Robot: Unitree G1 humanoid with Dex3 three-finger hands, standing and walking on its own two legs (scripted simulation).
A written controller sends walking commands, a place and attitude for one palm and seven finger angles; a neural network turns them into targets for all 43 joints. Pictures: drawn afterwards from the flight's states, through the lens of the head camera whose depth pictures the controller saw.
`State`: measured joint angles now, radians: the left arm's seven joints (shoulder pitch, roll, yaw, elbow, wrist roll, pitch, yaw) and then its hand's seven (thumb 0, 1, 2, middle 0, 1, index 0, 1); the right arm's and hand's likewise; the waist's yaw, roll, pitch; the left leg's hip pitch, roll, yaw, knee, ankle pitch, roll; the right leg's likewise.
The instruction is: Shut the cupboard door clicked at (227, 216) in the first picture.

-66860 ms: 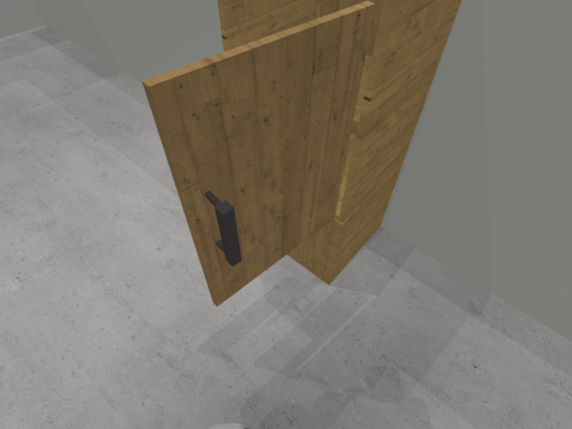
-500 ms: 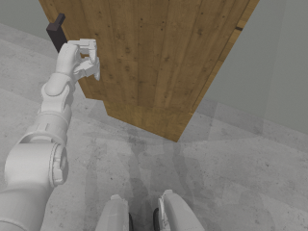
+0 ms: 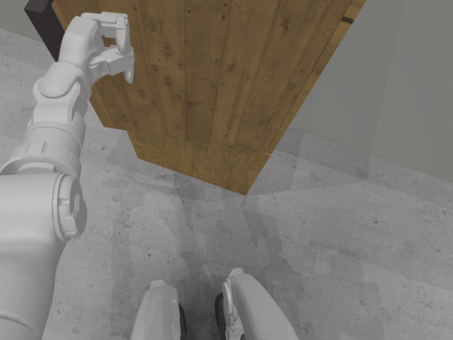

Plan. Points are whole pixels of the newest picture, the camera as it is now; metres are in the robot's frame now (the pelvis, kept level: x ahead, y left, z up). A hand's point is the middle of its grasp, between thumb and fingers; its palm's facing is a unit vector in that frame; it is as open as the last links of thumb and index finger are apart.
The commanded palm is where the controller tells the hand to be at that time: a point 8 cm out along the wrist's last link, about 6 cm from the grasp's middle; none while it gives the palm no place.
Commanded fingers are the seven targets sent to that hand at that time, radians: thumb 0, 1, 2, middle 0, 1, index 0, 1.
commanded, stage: push the door shut along its arc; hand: left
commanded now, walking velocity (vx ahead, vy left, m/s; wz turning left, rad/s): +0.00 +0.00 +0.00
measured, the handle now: (68, 43) +0.60 +0.18 +0.08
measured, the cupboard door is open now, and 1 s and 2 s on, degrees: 11 0 0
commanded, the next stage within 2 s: pull the fist back off the door in 0.28 s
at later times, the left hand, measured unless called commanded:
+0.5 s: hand (142, 31) +0.61 +0.06 +0.09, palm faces -0.10 -0.99 +0.11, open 3.2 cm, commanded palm +0.58 +0.07 +0.09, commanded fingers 0.00 0.90 0.90 -1.30 -1.50 -1.30 -1.50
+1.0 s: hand (151, 63) +0.55 +0.05 +0.08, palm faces +0.08 -1.00 -0.03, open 3.1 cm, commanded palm +0.50 +0.09 +0.09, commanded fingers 0.00 0.90 0.90 -1.30 -1.50 -1.30 -1.50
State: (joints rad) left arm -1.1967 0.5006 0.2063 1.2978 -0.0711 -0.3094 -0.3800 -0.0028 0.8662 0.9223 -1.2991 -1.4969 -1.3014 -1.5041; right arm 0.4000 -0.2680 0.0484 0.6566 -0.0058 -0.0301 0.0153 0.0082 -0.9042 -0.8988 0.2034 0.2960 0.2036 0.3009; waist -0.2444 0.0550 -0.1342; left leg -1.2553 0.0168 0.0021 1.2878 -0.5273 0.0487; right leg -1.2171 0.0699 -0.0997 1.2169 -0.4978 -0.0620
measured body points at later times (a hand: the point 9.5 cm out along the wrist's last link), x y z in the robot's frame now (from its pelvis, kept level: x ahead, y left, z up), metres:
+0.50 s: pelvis +0.00 +0.00 -0.02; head +0.19 +0.03 +0.39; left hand +0.61 +0.12 +0.09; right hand -0.05 -0.25 -0.11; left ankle +0.03 +0.09 -0.62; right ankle +0.03 -0.09 -0.62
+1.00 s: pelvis +0.03 -0.02 +0.03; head +0.17 -0.02 +0.46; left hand +0.54 +0.11 +0.09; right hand +0.00 -0.27 -0.09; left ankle +0.03 +0.09 -0.62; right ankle +0.03 -0.09 -0.62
